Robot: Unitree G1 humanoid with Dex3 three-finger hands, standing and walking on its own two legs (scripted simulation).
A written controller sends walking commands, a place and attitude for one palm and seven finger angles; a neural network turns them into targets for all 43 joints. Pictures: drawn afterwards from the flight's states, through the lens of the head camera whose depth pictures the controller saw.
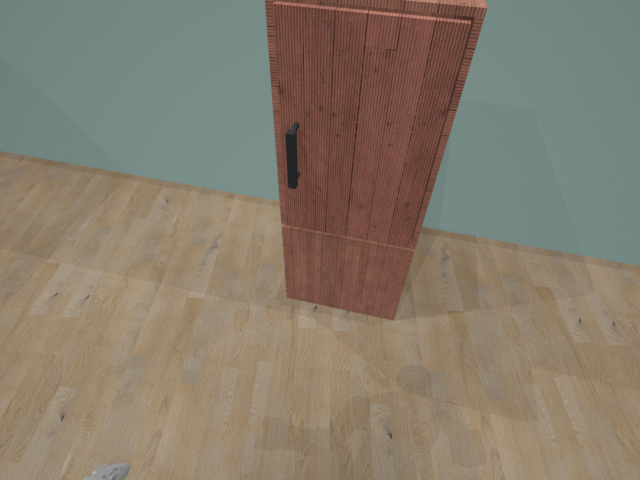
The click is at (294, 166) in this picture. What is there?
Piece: cupboard door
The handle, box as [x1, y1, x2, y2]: [286, 122, 299, 188]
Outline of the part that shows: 295,122 291,129 288,129 286,132 288,187 295,188 297,184 297,178 299,175 299,171 296,168 295,131 298,127 298,123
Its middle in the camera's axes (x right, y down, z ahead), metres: -0.07 -0.20 +0.95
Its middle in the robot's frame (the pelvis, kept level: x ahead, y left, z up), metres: +0.84 +0.11 -0.07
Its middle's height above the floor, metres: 0.70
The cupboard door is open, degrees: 0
